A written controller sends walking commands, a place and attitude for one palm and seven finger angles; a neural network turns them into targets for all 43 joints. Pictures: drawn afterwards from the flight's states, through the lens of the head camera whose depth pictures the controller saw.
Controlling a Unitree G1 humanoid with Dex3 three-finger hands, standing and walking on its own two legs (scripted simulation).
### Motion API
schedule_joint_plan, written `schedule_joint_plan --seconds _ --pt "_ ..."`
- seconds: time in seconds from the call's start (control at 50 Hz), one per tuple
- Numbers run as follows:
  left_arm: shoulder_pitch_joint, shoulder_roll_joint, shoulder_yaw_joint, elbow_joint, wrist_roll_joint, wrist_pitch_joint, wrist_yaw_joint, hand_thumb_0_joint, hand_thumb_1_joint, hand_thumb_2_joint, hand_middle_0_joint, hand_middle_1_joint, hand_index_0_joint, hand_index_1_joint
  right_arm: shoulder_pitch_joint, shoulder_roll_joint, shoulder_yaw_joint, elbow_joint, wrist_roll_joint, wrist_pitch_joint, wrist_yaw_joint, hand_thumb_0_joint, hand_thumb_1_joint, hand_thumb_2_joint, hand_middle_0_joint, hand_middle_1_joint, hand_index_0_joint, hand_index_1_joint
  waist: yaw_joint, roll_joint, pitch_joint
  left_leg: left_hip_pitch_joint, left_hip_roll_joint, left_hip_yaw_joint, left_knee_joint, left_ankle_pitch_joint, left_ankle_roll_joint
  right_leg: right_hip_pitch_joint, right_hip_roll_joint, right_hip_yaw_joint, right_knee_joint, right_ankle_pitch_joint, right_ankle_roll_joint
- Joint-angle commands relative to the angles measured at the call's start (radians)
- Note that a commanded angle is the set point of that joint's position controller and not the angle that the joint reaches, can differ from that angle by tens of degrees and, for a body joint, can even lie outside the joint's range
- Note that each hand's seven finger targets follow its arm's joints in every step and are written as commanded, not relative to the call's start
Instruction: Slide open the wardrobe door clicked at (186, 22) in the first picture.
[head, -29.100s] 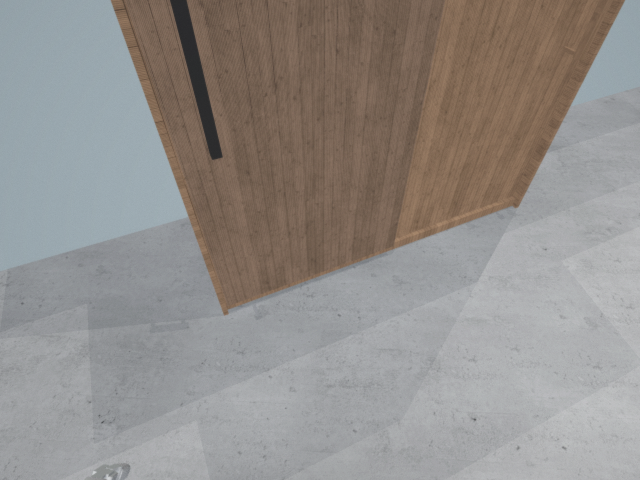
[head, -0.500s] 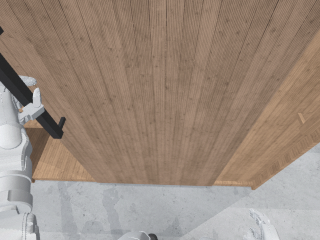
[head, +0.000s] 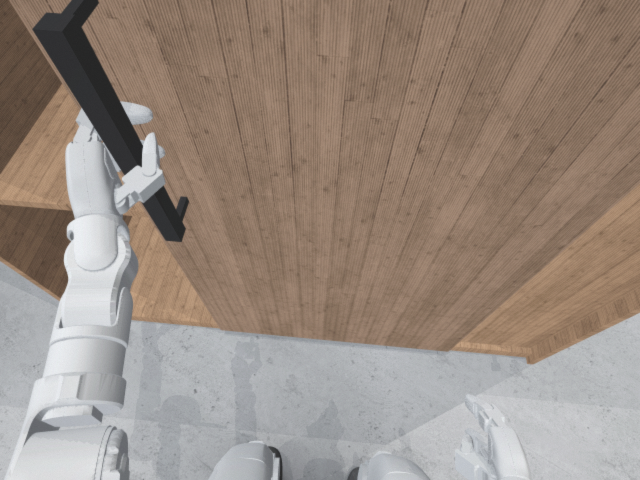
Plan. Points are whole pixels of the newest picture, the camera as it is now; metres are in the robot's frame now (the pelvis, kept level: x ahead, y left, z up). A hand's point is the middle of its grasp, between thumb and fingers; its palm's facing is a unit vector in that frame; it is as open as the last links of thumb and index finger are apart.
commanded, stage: stop walking and hold the door there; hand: left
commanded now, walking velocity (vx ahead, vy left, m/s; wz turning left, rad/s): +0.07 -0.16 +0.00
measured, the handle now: (140, 146) +0.44 +0.26 +0.12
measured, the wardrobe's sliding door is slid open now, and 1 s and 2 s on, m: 0.41 0.42 0.42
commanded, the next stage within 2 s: loosen the grip on the handle in 0.56 s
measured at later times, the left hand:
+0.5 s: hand (154, 172) +0.40 +0.23 +0.12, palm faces +0.30 -0.94 -0.16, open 5.6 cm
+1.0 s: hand (148, 174) +0.39 +0.23 +0.13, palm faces +0.32 -0.93 -0.15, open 11.6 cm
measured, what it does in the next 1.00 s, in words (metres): steps on the spot: right foot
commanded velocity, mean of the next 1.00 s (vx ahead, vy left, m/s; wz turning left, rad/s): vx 0.00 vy -0.01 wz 0.00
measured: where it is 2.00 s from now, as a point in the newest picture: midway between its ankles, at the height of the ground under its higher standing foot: outside the picture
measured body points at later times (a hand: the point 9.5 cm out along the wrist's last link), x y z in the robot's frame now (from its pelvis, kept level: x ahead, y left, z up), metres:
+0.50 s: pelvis +0.03 +0.01 +0.01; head +0.07 +0.01 +0.46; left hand +0.38 +0.28 +0.13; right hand +0.19 -0.24 -0.09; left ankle +0.04 +0.13 -0.73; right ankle +0.01 -0.09 -0.73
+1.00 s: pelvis +0.00 +0.01 +0.00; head +0.00 +0.01 +0.45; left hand +0.37 +0.28 +0.14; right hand +0.12 -0.25 -0.10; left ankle +0.04 +0.13 -0.73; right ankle +0.01 -0.09 -0.73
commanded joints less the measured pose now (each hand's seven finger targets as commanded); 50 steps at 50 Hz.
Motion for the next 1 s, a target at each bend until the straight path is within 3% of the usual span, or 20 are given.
schedule_joint_plan --seconds 0.0,0.02,0.04,0.06,0.08,0.12,0.18,0.38,0.5,0.62,0.64,0.66,0.68,0.7,0.72,0.76,0.78,0.82,0.88,0.98 --pt "-0.339 0.173 -0.033 -0.231 0.036 -0.063 -0.031 0.000 0.900 0.900 -0.450 -1.400 -0.450 -1.400 -0.033 -0.171 -0.031 -0.114 -0.012 -0.036 -0.007 0.000 -0.900 -0.900 0.200 0.300 0.200 0.300 -0.042 0.159 -0.462 0.196 0.205 -0.184 -0.080 0.247 0.109 0.184 -0.012 0.065 -0.312 0.237 -0.023" --pt "-0.327 0.203 0.008 -0.185 0.034 -0.053 -0.029 0.000 0.900 0.900 -0.450 -1.400 -0.450 -1.400 -0.026 -0.168 -0.037 -0.113 -0.006 -0.035 -0.010 0.000 -0.900 -0.900 0.200 0.300 0.200 0.300 -0.045 0.030 -0.462 0.162 0.160 -0.139 -0.069 0.145 0.077 0.214 -0.034 0.108 -0.320 0.296 -0.029" --pt "-0.350 0.153 -0.034 -0.173 0.017 -0.045 -0.036 0.000 0.900 0.900 -0.450 -1.400 -0.450 -1.400 -0.013 -0.169 -0.046 -0.113 -0.003 -0.030 -0.011 0.000 -0.900 -0.900 0.200 0.300 0.200 0.300 -0.054 -0.102 -0.449 0.126 0.118 -0.107 -0.047 0.065 0.049 0.216 -0.082 0.172 -0.318 0.311 -0.052" --pt "-0.370 0.117 -0.068 -0.165 0.006 -0.042 -0.039 0.000 0.900 0.900 -0.450 -1.400 -0.450 -1.400 -0.016 -0.164 -0.046 -0.109 -0.001 -0.029 -0.011 0.000 -0.900 -0.900 0.200 0.300 0.200 0.300 -0.059 -0.146 -0.435 0.132 0.085 -0.088 -0.032 0.038 0.034 0.185 -0.126 0.221 -0.331 0.333 -0.081" --pt "-0.352 0.101 -0.092 -0.142 0.003 -0.036 -0.040 0.000 0.900 0.900 -0.450 -1.400 -0.450 -1.400 -0.013 -0.166 -0.043 -0.098 0.001 -0.030 -0.013 0.000 -0.900 -0.900 0.200 0.300 0.200 0.300 -0.068 -0.102 -0.409 0.139 0.078 -0.094 -0.051 0.054 0.031 0.164 -0.134 0.217 -0.331 0.360 -0.091" --pt "-0.314 0.155 -0.031 -0.117 0.009 -0.044 -0.030 0.000 0.900 0.900 -0.450 -1.400 -0.450 -1.400 -0.023 -0.165 -0.035 -0.095 -0.011 -0.022 -0.015 0.000 -0.900 -0.900 0.200 0.300 0.200 0.300 -0.049 0.012 -0.427 0.174 0.118 -0.119 -0.119 0.096 0.048 0.143 -0.096 0.164 -0.300 0.325 -0.047" --pt "-0.288 0.120 -0.062 -0.125 0.013 -0.055 -0.032 0.000 0.900 0.900 -0.450 -1.400 -0.450 -1.400 -0.032 -0.163 -0.034 -0.103 -0.011 -0.015 -0.021 0.000 -0.900 -0.900 0.200 0.300 0.200 0.300 -0.047 0.085 -0.407 0.171 0.151 -0.148 -0.168 0.084 0.065 0.132 -0.061 0.121 -0.298 0.267 -0.022" --pt "-0.169 0.110 -0.062 -0.138 0.011 -0.057 -0.026 0.000 0.900 0.900 -0.450 -1.400 -0.450 -1.400 -0.020 -0.169 -0.046 -0.119 -0.003 0.002 -0.030 0.000 -0.900 -0.900 0.200 0.300 0.200 0.300 -0.049 0.054 -0.419 0.193 0.139 -0.115 -0.136 0.265 0.047 0.182 -0.077 0.124 -0.295 0.489 -0.029" --pt "-0.125 0.077 -0.080 -0.147 0.008 -0.057 -0.023 0.000 0.900 0.900 -0.450 -1.400 -0.450 -1.400 -0.024 -0.165 -0.044 -0.134 -0.004 0.012 -0.031 0.000 -0.900 -0.900 0.200 0.300 0.200 0.300 -0.045 0.069 -0.406 0.191 0.143 -0.114 -0.150 0.248 0.048 0.165 -0.069 0.125 -0.297 0.461 -0.027" --pt "-0.103 0.110 -0.047 -0.119 0.011 -0.057 -0.019 0.000 0.900 0.900 -0.450 -1.400 -0.450 -1.400 -0.014 -0.171 -0.046 -0.127 -0.008 0.021 -0.033 0.000 -0.900 -0.900 0.200 0.300 0.200 0.300 -0.043 0.034 -0.406 0.180 0.134 -0.106 -0.148 0.215 0.048 0.167 -0.075 0.134 -0.312 0.454 -0.027" --pt "-0.835 0.794 0.473 -0.356 0.125 -0.090 -0.036 0.000 0.900 0.900 -0.450 -1.400 -0.450 -1.400 0.000 -0.218 -0.132 -0.172 -0.032 -0.007 0.004 0.000 -0.900 -0.900 0.200 0.300 0.200 0.300 0.035 -0.153 -0.405 0.141 0.096 0.007 -0.018 0.267 0.054 0.096 -0.061 0.208 -0.374 0.714 0.004" --pt "-0.538 0.193 0.099 0.162 0.109 0.024 -0.092 0.000 0.779 0.842 -0.450 -1.400 -0.450 -1.400 0.005 -0.179 -0.098 -0.095 -0.068 -0.063 0.000 0.000 -0.900 -0.900 0.200 0.300 0.200 0.300 -0.079 -0.083 -0.766 0.160 -0.033 0.002 -0.160 0.596 0.043 0.280 0.037 0.047 -0.106 1.030 -0.061" --pt "-0.350 0.073 0.074 -0.018 0.011 0.020 -0.127 0.000 0.658 0.783 -0.450 -1.400 -0.450 -1.400 0.112 -0.204 -0.124 -0.106 -0.026 -0.104 0.022 0.000 -0.900 -0.900 0.200 0.300 0.200 0.300 -0.017 0.102 -0.844 0.346 0.017 -0.056 -0.118 0.840 -0.004 0.210 0.028 0.003 -0.126 0.843 -0.052" --pt "-0.189 0.044 0.100 -0.019 -0.026 -0.001 -0.139 0.000 0.538 0.725 -0.450 -1.400 -0.450 -1.400 0.113 -0.200 -0.116 -0.066 -0.025 -0.117 0.022 0.000 -0.900 -0.900 0.200 0.300 0.200 0.300 -0.006 0.222 -0.751 0.439 0.033 -0.071 -0.047 0.908 -0.022 0.055 0.035 0.027 -0.161 0.606 -0.037" --pt "-0.169 0.147 0.177 -0.076 -0.046 -0.033 -0.122 0.000 0.417 0.667 -0.450 -1.400 -0.450 -1.400 0.107 -0.214 -0.112 -0.055 -0.043 -0.112 0.027 0.000 -0.900 -0.900 0.200 0.300 0.200 0.300 0.000 0.198 -0.678 0.400 0.035 -0.066 -0.043 0.775 -0.006 0.035 0.039 0.043 -0.204 0.505 -0.032" --pt "-0.253 0.082 0.060 -0.078 -0.004 -0.075 -0.086 0.000 0.175 0.550 -0.450 -1.400 -0.450 -1.400 0.082 -0.203 -0.095 -0.065 -0.041 -0.104 0.041 0.000 -0.900 -0.900 0.200 0.300 0.200 0.300 -0.044 0.062 -0.536 0.208 0.002 -0.043 -0.039 0.439 0.021 0.020 0.040 0.032 -0.209 0.545 -0.023" --pt "-0.310 0.084 0.039 -0.075 0.026 -0.091 -0.068 0.000 0.054 0.492 -0.450 -1.400 -0.450 -1.400 0.087 -0.206 -0.093 -0.066 -0.042 -0.099 0.045 0.000 -0.900 -0.900 0.200 0.300 0.200 0.300 -0.063 0.038 -0.505 0.166 0.001 -0.051 -0.034 0.391 0.029 0.012 0.037 0.027 -0.198 0.542 -0.026" --pt "-0.321 0.092 0.023 -0.001 0.046 -0.100 -0.052 0.000 -0.188 0.375 -0.450 -1.400 -0.450 -1.400 0.099 -0.203 -0.092 -0.072 -0.032 -0.092 0.043 0.000 -0.900 -0.900 0.200 0.300 0.200 0.300 -0.067 -0.037 -0.500 0.106 -0.005 -0.057 -0.034 0.228 0.036 -0.030 0.039 0.034 -0.189 0.426 -0.019" --pt "-0.435 0.156 0.036 0.057 0.050 -0.128 -0.046 0.000 -0.550 0.200 -0.423 -1.367 -0.423 -1.367 0.072 -0.202 -0.074 -0.080 -0.021 -0.089 0.023 0.000 -0.900 -0.900 0.200 0.300 0.200 0.300 -0.068 0.019 -0.439 0.028 -0.020 -0.051 -0.048 0.002 0.043 -0.077 0.030 0.072 -0.229 0.202 -0.020" --pt "-0.478 0.217 0.056 0.126 0.030 -0.184 -0.062 0.000 -0.550 0.200 -0.357 -1.283 -0.357 -1.283 0.068 -0.203 -0.064 -0.081 -0.016 -0.099 0.001 0.000 -0.900 -0.900 0.200 0.300 0.200 0.300 -0.053 0.025 -0.457 -0.033 -0.032 -0.047 -0.047 -0.128 0.049 -0.077 0.023 0.118 -0.267 0.010 -0.022"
